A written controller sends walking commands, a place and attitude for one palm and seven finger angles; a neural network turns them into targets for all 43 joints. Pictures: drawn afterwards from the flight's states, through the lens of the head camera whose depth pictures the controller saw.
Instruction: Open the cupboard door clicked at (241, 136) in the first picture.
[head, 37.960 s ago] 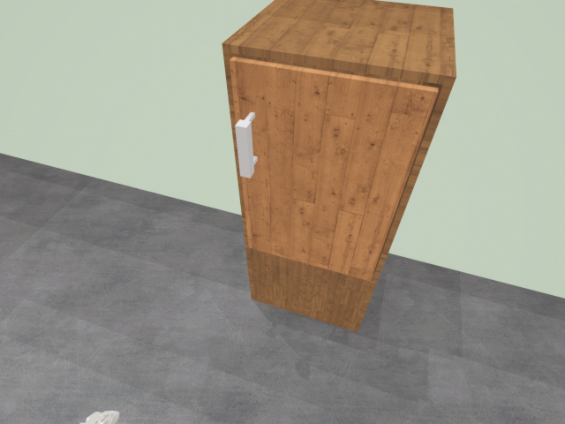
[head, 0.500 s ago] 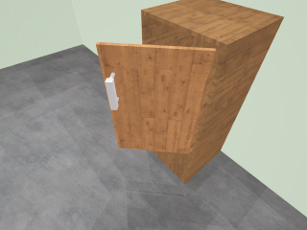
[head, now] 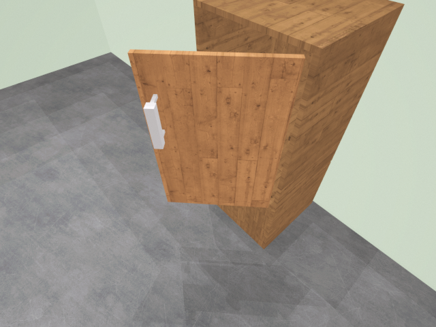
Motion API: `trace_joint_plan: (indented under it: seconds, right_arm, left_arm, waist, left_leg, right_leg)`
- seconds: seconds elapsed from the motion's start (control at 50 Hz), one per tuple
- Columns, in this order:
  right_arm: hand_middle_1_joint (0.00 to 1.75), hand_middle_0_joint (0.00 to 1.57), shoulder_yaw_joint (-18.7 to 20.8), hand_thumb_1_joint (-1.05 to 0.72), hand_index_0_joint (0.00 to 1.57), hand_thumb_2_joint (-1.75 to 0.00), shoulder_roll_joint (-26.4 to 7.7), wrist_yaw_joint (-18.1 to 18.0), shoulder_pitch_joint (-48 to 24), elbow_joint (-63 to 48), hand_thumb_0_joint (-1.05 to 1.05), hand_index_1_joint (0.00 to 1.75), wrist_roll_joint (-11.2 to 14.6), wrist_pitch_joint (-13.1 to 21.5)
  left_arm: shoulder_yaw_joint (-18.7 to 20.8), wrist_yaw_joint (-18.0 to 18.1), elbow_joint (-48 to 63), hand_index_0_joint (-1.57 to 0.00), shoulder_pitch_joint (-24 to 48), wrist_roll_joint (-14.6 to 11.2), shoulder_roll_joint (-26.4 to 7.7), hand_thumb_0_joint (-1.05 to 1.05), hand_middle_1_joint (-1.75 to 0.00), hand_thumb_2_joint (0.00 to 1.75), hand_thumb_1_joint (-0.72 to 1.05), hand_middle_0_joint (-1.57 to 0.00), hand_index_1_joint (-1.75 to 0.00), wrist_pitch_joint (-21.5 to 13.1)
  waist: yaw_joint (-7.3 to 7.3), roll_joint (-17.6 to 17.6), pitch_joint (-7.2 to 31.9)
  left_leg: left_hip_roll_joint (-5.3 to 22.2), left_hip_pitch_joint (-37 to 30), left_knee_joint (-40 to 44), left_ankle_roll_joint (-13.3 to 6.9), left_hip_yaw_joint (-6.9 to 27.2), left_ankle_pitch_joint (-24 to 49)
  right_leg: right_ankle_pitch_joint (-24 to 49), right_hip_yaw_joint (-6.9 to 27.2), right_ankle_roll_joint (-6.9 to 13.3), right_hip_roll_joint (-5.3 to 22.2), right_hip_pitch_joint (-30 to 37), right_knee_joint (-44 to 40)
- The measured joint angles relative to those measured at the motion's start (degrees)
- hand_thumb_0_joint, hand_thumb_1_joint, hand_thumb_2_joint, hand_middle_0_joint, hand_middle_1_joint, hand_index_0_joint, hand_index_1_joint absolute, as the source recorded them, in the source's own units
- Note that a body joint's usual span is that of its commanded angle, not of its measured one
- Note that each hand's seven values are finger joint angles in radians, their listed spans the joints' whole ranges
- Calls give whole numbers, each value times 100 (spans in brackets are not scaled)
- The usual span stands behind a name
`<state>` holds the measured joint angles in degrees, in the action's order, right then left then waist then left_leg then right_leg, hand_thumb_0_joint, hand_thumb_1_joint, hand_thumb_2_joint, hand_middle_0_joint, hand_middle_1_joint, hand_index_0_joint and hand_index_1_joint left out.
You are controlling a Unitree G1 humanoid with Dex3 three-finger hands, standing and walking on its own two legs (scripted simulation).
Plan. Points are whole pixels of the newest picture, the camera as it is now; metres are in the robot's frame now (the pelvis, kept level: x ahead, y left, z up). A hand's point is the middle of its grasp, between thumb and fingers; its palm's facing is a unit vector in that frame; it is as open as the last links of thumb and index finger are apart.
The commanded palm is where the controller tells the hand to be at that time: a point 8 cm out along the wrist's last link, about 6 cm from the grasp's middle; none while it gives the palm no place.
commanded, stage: come to a stop and stand still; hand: left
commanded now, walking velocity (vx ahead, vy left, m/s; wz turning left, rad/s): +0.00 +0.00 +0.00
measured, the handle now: (157, 121) +0.58 +0.19 +0.04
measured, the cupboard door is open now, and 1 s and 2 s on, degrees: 44 44 44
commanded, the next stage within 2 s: look again from close up in 0.96 s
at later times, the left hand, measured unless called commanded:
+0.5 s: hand out of the picture +0.00 +0.15 -0.16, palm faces -0.02 -0.98 -0.21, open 7.3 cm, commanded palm none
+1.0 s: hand out of the picture +0.04 +0.14 -0.16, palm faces +0.00 -0.98 -0.22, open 7.3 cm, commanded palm none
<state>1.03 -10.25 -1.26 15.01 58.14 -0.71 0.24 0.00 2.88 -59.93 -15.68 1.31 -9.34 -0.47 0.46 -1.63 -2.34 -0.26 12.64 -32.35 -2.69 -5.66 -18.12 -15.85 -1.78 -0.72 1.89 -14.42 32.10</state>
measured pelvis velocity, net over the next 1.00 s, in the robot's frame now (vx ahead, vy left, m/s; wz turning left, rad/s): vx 0.02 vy -0.04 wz -0.01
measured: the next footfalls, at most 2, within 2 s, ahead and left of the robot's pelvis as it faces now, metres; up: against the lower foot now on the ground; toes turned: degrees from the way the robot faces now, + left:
none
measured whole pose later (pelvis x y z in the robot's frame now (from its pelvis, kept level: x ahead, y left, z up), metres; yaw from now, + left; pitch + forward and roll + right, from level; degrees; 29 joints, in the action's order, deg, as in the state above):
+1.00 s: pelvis +0.02 -0.04 +0.01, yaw +0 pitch -1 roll +1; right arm -0.3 -9.3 -1.5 14.4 64.3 -0.7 1.2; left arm -0.5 1.7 -63.7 -14.7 1.0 -9.2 -1.4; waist 0.0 -0.6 -2.2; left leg 1.7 7.6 -24.2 0.7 -5.1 -15.5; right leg -15.3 -2.4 2.1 -0.5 -11.0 27.2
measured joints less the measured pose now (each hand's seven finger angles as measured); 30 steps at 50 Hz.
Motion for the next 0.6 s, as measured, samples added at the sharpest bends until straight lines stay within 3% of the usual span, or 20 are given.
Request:
trace_joint_plan:
  seconds: [0.2,0.6]
  right_arm:
    - [30,20,-78,-93,20,-89,-113,93,131,-50,1,30,-35,-11]
    - [30,20,-154,-91,20,-89,63,35,262,528,0,30,7,74]
  left_arm:
    - [-77,-125,76,-19,-3,9,-54,1,-30,90,91,-20,-30,22]
    - [-110,-146,-316,-20,-47,-36,83,1,-30,90,92,-20,-30,-61]
  waist:
    - [11,-132,191]
    - [1,91,-20]
  left_leg:
    - [-107,-163,486,-8,-100,338]
    - [85,-272,713,212,-2,361]
  right_leg:
    - [177,105,12,77,-15,-154]
    - [175,-1,183,-124,111,-397]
